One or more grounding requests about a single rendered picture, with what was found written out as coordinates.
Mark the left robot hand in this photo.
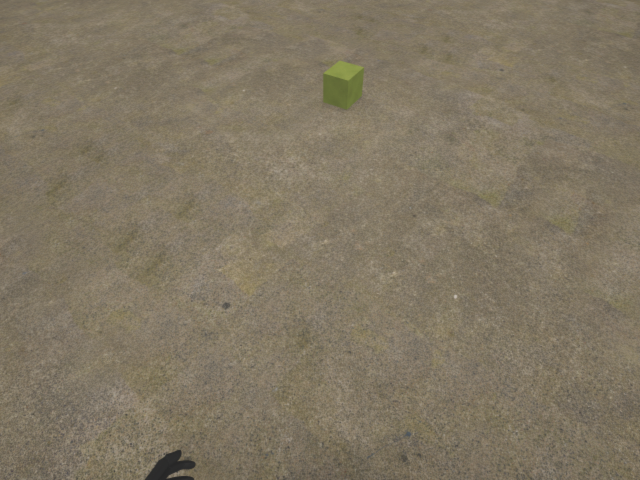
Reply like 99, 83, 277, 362
145, 450, 196, 480

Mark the carton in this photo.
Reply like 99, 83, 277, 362
323, 61, 364, 110

